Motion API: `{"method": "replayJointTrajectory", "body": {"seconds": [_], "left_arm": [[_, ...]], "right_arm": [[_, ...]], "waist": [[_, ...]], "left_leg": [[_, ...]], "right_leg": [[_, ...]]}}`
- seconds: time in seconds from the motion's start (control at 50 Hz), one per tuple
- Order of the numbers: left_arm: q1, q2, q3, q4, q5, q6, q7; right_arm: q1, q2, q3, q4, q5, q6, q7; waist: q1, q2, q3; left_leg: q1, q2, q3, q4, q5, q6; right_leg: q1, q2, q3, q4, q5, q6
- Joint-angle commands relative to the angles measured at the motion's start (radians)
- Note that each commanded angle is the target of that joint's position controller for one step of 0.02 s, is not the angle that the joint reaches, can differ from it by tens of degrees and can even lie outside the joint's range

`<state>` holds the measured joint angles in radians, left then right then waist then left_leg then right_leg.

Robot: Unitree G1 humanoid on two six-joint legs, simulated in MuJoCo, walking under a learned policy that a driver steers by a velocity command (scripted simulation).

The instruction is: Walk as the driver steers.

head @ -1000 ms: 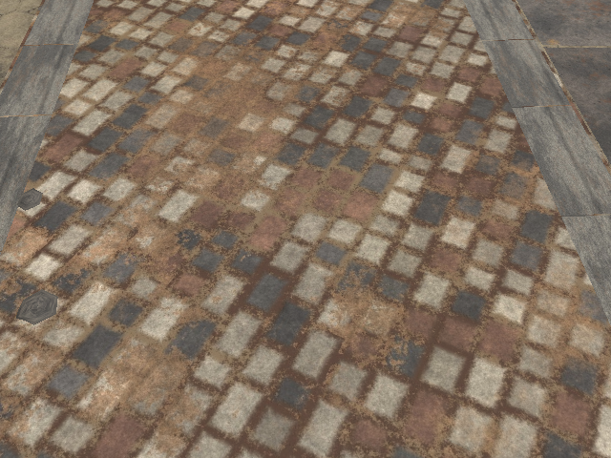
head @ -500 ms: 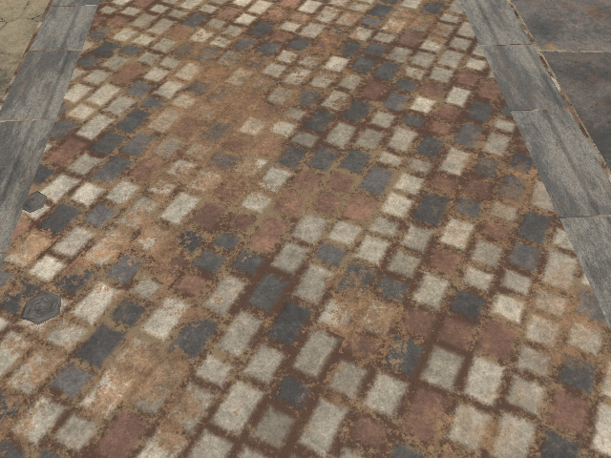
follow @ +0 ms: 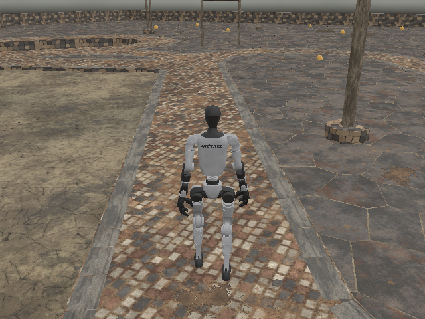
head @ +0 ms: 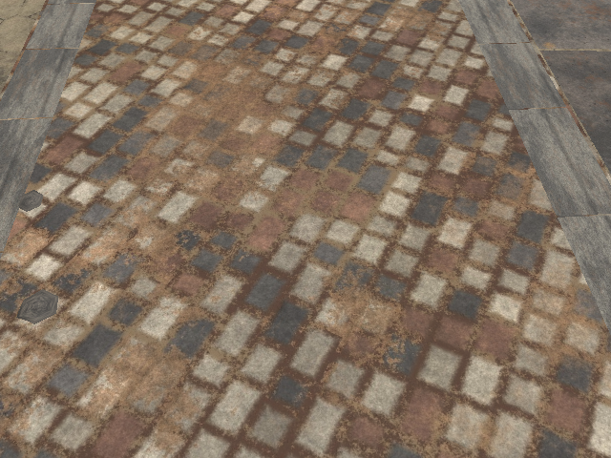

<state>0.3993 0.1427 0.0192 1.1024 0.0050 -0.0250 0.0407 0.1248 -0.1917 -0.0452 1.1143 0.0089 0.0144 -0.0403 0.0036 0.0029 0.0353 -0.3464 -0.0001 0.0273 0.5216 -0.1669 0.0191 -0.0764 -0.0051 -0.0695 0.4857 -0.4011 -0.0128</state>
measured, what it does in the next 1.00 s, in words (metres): walks ahead: right foot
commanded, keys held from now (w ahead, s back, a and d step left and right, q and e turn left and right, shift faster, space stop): no key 0.18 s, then w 0.82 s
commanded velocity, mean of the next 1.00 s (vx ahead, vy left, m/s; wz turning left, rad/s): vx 0.29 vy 0.00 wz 0.00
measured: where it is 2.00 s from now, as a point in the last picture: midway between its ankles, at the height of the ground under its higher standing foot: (322, 289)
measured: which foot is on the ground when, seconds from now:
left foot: down 0.00-1.00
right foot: down 0.00-0.48, up 0.50-0.96, down 0.98-1.00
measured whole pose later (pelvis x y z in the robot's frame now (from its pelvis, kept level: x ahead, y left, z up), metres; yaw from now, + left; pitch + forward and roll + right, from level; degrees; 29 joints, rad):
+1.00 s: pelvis +0.33 -0.01 -0.02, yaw -1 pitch +2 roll +1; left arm -0.01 0.21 0.06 0.83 -0.03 -0.11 -0.05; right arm 0.45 -0.24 -0.05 1.10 0.01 -0.06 -0.02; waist -0.05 -0.01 0.04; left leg 0.10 0.04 0.07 0.47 -0.48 -0.01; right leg -0.55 -0.02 -0.06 0.57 -0.04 -0.09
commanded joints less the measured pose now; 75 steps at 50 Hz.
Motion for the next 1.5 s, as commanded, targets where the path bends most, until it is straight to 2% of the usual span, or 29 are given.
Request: {"method": "replayJointTrajectory", "body": {"seconds": [0.02, 0.18, 0.22, 0.28, 0.32, 0.36, 0.4, 0.44, 0.46, 0.48, 0.5, 0.52, 0.56, 0.62, 0.76, 0.9, 0.94, 0.98, 1.0, 1.02, 1.04, 1.06, 1.08, 1.12, 1.16, 1.2, 1.34, 1.44, 1.5], "left_arm": [[0.12, 0.079, 0.013, -0.001, 0.0, -0.002, 0.002], [0.127, 0.076, 0.015, -0.006, 0.0, -0.003, 0.002], [0.153, 0.09, 0.022, 0.002, -0.007, 0.001, 0.005], [0.133, 0.191, 0.055, -0.035, -0.026, -0.014, 0.013], [0.135, 0.193, 0.063, -0.039, -0.02, -0.04, 0.012], [0.155, 0.174, 0.062, -0.036, -0.024, -0.052, 0.001], [0.127, 0.182, 0.062, -0.049, -0.03, -0.045, -0.01], [0.072, 0.205, 0.062, -0.07, -0.024, -0.042, -0.02], [0.032, 0.199, 0.057, -0.083, -0.024, -0.048, -0.022], [0.007, 0.135, 0.039, -0.133, -0.022, -0.063, -0.021], [-0.019, 0.091, 0.032, -0.154, -0.035, -0.088, -0.021], [-0.048, 0.116, 0.04, -0.173, -0.065, -0.1, -0.028], [-0.082, 0.139, 0.052, -0.176, -0.058, -0.102, -0.028], [-0.052, 0.142, 0.071, -0.161, -0.04, -0.07, -0.027], [-0.347, 0.115, 0.057, -0.27, -0.027, -0.064, -0.042], [-0.51, 0.135, 0.043, -0.336, -0.038, -0.084, -0.087], [-0.428, 0.182, 0.062, -0.326, -0.038, -0.088, -0.092], [-0.106, 0.271, 0.108, -0.236, -0.038, -0.084, -0.081], [0.058, 0.362, 0.129, -0.197, -0.016, -0.078, -0.069], [0.072, 0.366, 0.121, -0.187, -0.007, -0.079, -0.076], [0.005, 0.282, 0.094, -0.195, -0.013, -0.083, -0.081], [-0.08, 0.231, 0.08, -0.209, -0.016, -0.085, -0.078], [-0.169, 0.212, 0.07, -0.222, -0.011, -0.091, -0.081], [-0.229, 0.163, 0.056, -0.216, 0.004, -0.101, -0.087], [-0.2, 0.17, 0.057, -0.193, 0.001, -0.104, -0.084], [-0.168, 0.205, 0.062, -0.181, 0.001, -0.104, -0.068], [-0.052, 0.236, 0.067, -0.154, -0.014, -0.087, -0.035], [0.021, 0.247, 0.075, -0.117, -0.023, -0.069, -0.031], [-0.006, 0.268, 0.086, -0.117, -0.026, -0.054, -0.026]], "right_arm": [[0.002, -0.096, -0.014, -0.03, 0.0, -0.007, -0.003], [0.003, -0.096, -0.013, -0.028, 0.001, -0.006, -0.003], [0.023, -0.09, -0.014, -0.017, 0.005, -0.004, -0.003], [-0.085, -0.092, -0.018, -0.07, 0.019, -0.038, 0.013], [-0.134, -0.09, -0.017, -0.102, 0.024, -0.073, 0.032], [-0.153, -0.087, -0.016, -0.126, 0.033, -0.1, 0.047], [-0.12, -0.076, -0.017, -0.121, 0.036, -0.114, 0.063], [0.121, -0.101, -0.045, -0.031, 0.034, -0.111, 0.068], [0.285, -0.156, -0.072, 0.008, 0.034, -0.108, 0.065], [0.428, -0.279, -0.098, 0.012, 0.024, -0.108, 0.054], [0.418, -0.232, -0.068, 0.021, 0.003, -0.118, 0.058], [0.306, -0.186, -0.045, -0.008, 0.003, -0.131, 0.056], [0.162, -0.117, -0.015, -0.05, 0.0, -0.137, 0.067], [0.166, -0.1, 0.0, -0.05, -0.01, -0.132, 0.064], [0.265, -0.158, -0.005, -0.057, -0.012, -0.117, 0.025], [0.346, -0.178, -0.024, -0.046, 0.008, -0.098, 0.021], [0.317, -0.204, -0.033, -0.057, 0.005, -0.092, 0.021], [0.281, -0.195, -0.027, -0.073, -0.004, -0.081, 0.023], [0.33, -0.127, -0.006, -0.1, -0.014, -0.085, 0.027], [0.415, -0.018, 0.026, -0.094, 0.011, -0.116, 0.038], [0.325, -0.124, 0.0, -0.111, 0.034, -0.143, 0.044], [0.224, -0.162, -0.009, -0.144, 0.051, -0.154, 0.044], [0.182, -0.158, -0.01, -0.155, 0.04, -0.155, 0.034], [0.207, -0.142, -0.025, -0.146, 0.017, -0.124, 0.024], [0.228, -0.107, -0.023, -0.143, 0.016, -0.1, 0.022], [0.157, -0.119, -0.028, -0.171, 0.009, -0.09, 0.019], [-0.095, -0.103, -0.024, -0.244, 0.002, -0.105, 0.036], [-0.211, -0.106, -0.014, -0.292, 0.013, -0.114, 0.064], [-0.163, -0.145, -0.025, -0.296, 0.016, -0.125, 0.077]], "waist": [[0.0, -0.013, 0.013], [0.0, -0.014, 0.015], [0.003, -0.044, 0.019], [0.039, -0.164, 0.172], [0.049, -0.158, 0.228], [0.05, -0.132, 0.218], [0.025, -0.106, 0.175], [-0.088, -0.109, 0.058], [-0.173, -0.061, -0.024], [-0.207, 0.202, -0.114], [-0.167, 0.251, -0.179], [-0.114, 0.173, -0.075], [-0.045, 0.041, 0.027], [0.0, 0.063, 0.043], [-0.049, 0.043, 0.086], [-0.067, 0.067, 0.106], [-0.003, 0.105, 0.032], [0.159, 0.114, -0.165], [0.164, -0.068, -0.325], [0.1, -0.301, -0.479], [0.111, -0.203, -0.383], [0.094, -0.15, -0.24], [0.05, -0.037, -0.157], [-0.018, -0.053, -0.099], [-0.037, -0.068, -0.068], [-0.035, -0.057, -0.025], [0.036, -0.055, 0.027], [0.069, -0.063, 0.061], [0.021, -0.089, 0.026]], "left_leg": [[0.195, 0.05, -0.065, -0.037, 0.174, 0.057], [0.195, 0.05, -0.064, -0.036, 0.175, 0.056], [0.168, 0.006, -0.016, 0.003, -0.108, 0.05], [-0.135, -0.026, 0.063, 0.213, -0.255, 0.043], [-0.331, 0.049, 0.011, 0.322, -0.27, 0.062], [-0.425, 0.08, 0.002, 0.303, -0.326, 0.069], [-0.251, 0.047, 0.063, 0.165, -0.259, 0.068], [0.212, -0.074, 0.156, 0.075, -0.057, 0.07], [0.407, -0.021, 0.058, 0.042, -0.052, 0.107], [0.578, 0.262, -0.448, -0.175, -0.229, 0.245], [0.581, 0.402, -0.792, -0.35, -0.228, 0.312], [0.49, 0.407, -0.702, -0.34, -0.273, 0.287], [0.322, 0.317, -0.416, -0.353, -0.191, 0.204], [0.207, 0.213, -0.202, -0.394, -0.012, 0.159], [0.253, 0.204, -0.097, -0.435, 0.162, 0.177], [0.424, 0.267, -0.054, -0.359, 0.242, 0.155], [0.462, 0.272, -0.037, -0.243, 0.541, 0.133], [0.323, 0.197, 0.027, 0.15, 0.701, 0.079], [0.02, 0.097, 0.06, 0.525, 0.331, 0.038], [-0.243, -0.074, -0.067, 0.83, -0.358, 0.004], [-0.347, -0.009, -0.174, 0.917, -0.35, 0.032], [-0.389, 0.042, -0.13, 0.919, -0.285, 0.048], [-0.344, 0.101, -0.111, 0.843, -0.19, 0.05], [-0.228, 0.159, -0.116, 0.738, -0.115, 0.055], [-0.207, 0.17, -0.101, 0.674, -0.101, 0.047], [-0.278, 0.18, -0.094, 0.585, -0.029, 0.026], [-0.343, 0.13, -0.039, 0.167, 0.283, -0.009], [-0.356, 0.101, -0.031, 0.031, 0.22, 0.012], [-0.254, 0.069, -0.012, -0.01, 0.108, 0.052]], "right_leg": [[-0.222, -0.049, 0.047, -0.128, 0.143, -0.016], [-0.221, -0.049, 0.048, -0.128, 0.147, -0.017], [-0.227, -0.058, 0.074, -0.167, -0.103, -0.051], [-0.177, -0.266, 0.341, -0.32, -0.396, -0.19], [-0.055, -0.363, 0.42, -0.324, -0.219, -0.234], [0.077, -0.356, 0.372, -0.27, 0.011, -0.218], [0.025, -0.293, 0.268, -0.227, 0.093, -0.177], [-0.188, -0.196, 0.145, -0.066, 0.411, -0.132], [-0.283, -0.135, 0.064, 0.16, 0.557, -0.084], [-0.52, 0.011, -0.031, 0.588, 0.356, 0.007], [-0.617, 0.056, 0.146, 0.841, -0.101, -0.006], [-0.702, -0.006, 0.199, 0.925, -0.071, -0.044], [-0.688, -0.109, 0.155, 0.841, 0.109, -0.086], [-0.574, -0.152, 0.117, 0.712, 0.205, -0.072], [-0.681, -0.138, 0.068, 0.308, 0.427, 0.003], [-0.63, -0.079, 0.04, 0.071, 0.399, -0.048], [-0.472, -0.027, 0.011, 0.056, 0.337, -0.085], [-0.024, 0.006, 0.003, 0.073, 0.331, -0.145], [0.321, -0.229, 0.332, 0.06, 0.226, -0.233], [0.512, -0.418, 0.853, -0.165, 0.062, -0.368], [0.438, -0.375, 0.807, -0.209, 0.022, -0.305], [0.286, -0.34, 0.614, -0.207, 0.098, -0.259], [0.108, -0.305, 0.483, -0.234, 0.218, -0.234], [-0.085, -0.24, 0.334, -0.285, 0.306, -0.211], [-0.152, -0.221, 0.276, -0.337, 0.321, -0.229], [-0.162, -0.218, 0.239, -0.375, 0.334, -0.239], [-0.064, -0.184, 0.131, -0.395, 0.356, -0.193], [0.086, -0.239, 0.123, -0.329, 0.377, -0.183], [0.148, -0.27, 0.129, -0.241, 0.545, -0.156]]}}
